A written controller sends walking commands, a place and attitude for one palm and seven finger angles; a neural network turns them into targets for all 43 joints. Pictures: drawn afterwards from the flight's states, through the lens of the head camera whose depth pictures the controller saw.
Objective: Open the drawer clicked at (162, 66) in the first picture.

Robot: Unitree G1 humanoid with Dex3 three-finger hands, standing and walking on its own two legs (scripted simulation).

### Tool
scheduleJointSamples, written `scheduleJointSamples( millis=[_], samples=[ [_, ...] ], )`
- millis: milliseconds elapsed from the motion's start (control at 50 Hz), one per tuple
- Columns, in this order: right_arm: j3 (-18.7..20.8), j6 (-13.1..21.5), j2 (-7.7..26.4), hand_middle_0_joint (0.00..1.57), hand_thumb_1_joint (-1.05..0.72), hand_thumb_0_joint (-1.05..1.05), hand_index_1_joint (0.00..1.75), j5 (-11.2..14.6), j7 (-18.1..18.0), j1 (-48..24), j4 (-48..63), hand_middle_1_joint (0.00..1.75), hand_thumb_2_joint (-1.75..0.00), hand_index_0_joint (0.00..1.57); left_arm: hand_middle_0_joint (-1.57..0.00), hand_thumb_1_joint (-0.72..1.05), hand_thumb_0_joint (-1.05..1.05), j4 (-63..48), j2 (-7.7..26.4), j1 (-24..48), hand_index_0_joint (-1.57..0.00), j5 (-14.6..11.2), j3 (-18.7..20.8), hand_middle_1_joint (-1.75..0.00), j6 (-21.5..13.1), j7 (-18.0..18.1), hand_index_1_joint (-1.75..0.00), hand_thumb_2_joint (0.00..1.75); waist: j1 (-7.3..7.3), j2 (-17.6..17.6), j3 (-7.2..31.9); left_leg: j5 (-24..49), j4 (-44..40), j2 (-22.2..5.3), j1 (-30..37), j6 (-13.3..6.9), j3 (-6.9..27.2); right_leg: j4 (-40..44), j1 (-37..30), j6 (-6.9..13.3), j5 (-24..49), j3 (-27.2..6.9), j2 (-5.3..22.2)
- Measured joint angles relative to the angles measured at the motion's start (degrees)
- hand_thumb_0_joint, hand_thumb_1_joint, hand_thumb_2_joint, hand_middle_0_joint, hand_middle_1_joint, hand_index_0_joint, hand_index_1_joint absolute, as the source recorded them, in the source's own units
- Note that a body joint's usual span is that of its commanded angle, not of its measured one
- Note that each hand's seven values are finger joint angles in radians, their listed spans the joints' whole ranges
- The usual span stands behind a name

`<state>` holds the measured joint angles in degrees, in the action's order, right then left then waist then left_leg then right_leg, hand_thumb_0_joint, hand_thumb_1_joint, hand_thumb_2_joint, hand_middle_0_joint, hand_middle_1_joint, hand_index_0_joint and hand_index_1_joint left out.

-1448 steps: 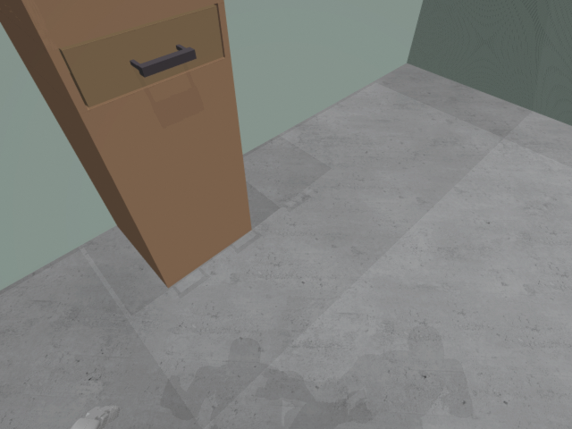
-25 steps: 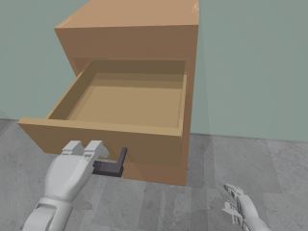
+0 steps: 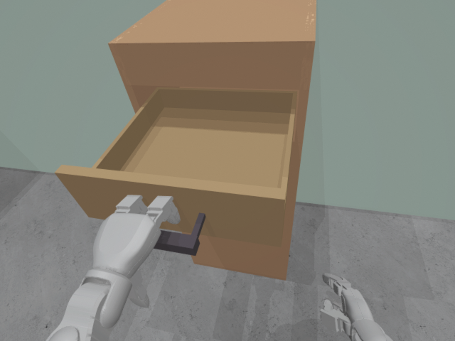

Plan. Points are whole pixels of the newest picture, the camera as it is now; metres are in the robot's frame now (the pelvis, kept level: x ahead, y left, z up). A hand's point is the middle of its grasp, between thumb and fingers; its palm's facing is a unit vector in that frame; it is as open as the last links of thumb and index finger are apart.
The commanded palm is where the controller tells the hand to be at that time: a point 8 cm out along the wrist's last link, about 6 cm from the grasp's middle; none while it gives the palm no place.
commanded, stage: lift the hand off the handle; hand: left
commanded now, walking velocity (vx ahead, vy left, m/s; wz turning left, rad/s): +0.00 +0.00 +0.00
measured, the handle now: (160, 226) +0.26 +0.16 +0.11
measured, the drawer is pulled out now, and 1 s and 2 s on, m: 0.30 0.30 0.30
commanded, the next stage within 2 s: draw the hand back to the body in 1.18 s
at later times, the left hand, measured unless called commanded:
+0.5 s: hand (135, 229) +0.22 +0.18 +0.14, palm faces +0.10 -0.10 -0.99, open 13.3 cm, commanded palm +0.19 +0.18 +0.23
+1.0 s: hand (118, 172) +0.25 +0.18 +0.24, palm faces +0.28 -0.11 -0.96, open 13.8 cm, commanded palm +0.19 +0.18 +0.30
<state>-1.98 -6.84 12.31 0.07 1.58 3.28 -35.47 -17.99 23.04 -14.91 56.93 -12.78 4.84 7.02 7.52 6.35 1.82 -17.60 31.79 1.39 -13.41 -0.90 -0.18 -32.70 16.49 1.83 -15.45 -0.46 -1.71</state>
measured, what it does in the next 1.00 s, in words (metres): stands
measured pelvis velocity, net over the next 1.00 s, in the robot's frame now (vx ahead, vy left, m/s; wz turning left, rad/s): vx -0.02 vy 0.00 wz -0.01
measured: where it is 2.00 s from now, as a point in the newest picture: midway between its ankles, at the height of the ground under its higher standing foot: outside the picture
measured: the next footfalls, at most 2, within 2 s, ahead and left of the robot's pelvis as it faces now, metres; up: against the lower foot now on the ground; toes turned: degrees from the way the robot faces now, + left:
none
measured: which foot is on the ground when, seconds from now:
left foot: down 0.00-1.00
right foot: down 0.00-1.00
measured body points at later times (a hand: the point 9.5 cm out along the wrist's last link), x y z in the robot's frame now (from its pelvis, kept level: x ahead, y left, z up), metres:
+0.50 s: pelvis -0.01 +0.00 +0.01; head -0.02 -0.06 +0.45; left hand +0.21 +0.18 +0.20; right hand +0.24 -0.18 -0.09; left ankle -0.01 +0.11 -0.73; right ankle +0.02 -0.10 -0.73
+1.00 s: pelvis -0.02 +0.00 +0.01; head -0.04 -0.07 +0.45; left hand +0.23 +0.18 +0.29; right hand +0.23 -0.18 -0.08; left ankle -0.01 +0.11 -0.73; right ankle +0.02 -0.10 -0.73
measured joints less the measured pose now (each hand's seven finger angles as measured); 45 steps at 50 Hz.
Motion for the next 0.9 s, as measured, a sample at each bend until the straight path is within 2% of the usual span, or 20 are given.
scheduleJointSamples(
  millis=[160,400,580,720,800,900],
  samples=[
    [-0.1,0.2,0.4,0.20,-0.91,0.01,0.30,0.2,0.0,-0.6,0.9,0.30,-0.90,0.20,-0.40,-0.50,0.00,-2.4,1.6,0.6,-0.40,-2.5,0.9,-1.25,0.4,-3.1,-1.25,0.31,-0.40,0.9,-0.4,0.8,-1.7,0.0,2.3,-0.1,-0.1,1.9,-2.3,-0.2,0.9,-0.2,0.0],
    [0.0,0.0,1.7,0.20,-0.91,0.01,0.30,0.8,0.4,-0.8,0.0,0.30,-0.90,0.20,-0.44,-0.50,0.00,-5.0,4.1,4.4,-0.42,-4.6,1.2,-1.26,1.6,-7.0,-1.25,0.30,0.07,1.5,-1.9,2.5,-4.4,0.1,4.5,-0.1,0.2,4.5,-4.7,-0.2,2.4,0.0,0.2],
    [-0.3,1.2,1.6,0.20,-0.91,0.01,0.30,1.3,0.4,-1.1,-0.9,0.30,-0.90,0.20,-0.47,-0.50,0.00,-5.4,6.8,7.4,-0.42,-8.3,3.1,-1.26,0.7,-9.9,-1.25,0.30,0.01,2.2,-2.3,3.7,-6.1,0.1,5.8,0.1,0.7,6.2,-6.1,0.0,3.5,0.5,0.2],
    [-0.5,2.0,1.8,0.20,-0.91,0.01,0.30,1.5,0.6,-1.6,-1.5,0.30,-0.90,0.20,-0.48,-0.50,0.00,-5.7,8.1,11.8,-0.39,-10.2,5.0,-1.26,0.3,-10.5,-1.23,0.30,0.23,2.5,-2.4,4.5,-6.8,0.2,6.1,0.2,1.2,7.0,-6.6,0.0,4.1,1.0,0.3],
    [-0.7,1.6,1.9,0.20,-0.91,0.01,0.30,1.8,1.0,-2.1,-1.6,0.30,-0.90,0.20,-0.43,-0.50,0.00,-6.7,8.4,16.2,-0.36,-10.7,7.6,-1.24,1.8,-10.7,-1.22,0.30,0.08,2.5,-1.9,4.8,-7.2,0.2,6.0,0.3,1.0,7.1,-6.3,0.0,4.4,0.8,0.4],
    [-1.3,-0.2,2.2,0.20,-0.91,0.01,0.30,2.6,1.8,-3.1,-0.5,0.30,-0.90,0.20,-0.36,-0.50,0.00,-6.8,8.2,20.0,-0.34,-12.3,10.5,-1.22,5.4,-13.2,-1.21,0.30,-1.08,2.5,-1.4,5.1,-7.3,0.3,5.3,0.2,0.5,6.5,-5.1,-0.1,4.4,0.3,0.4]
  ],
)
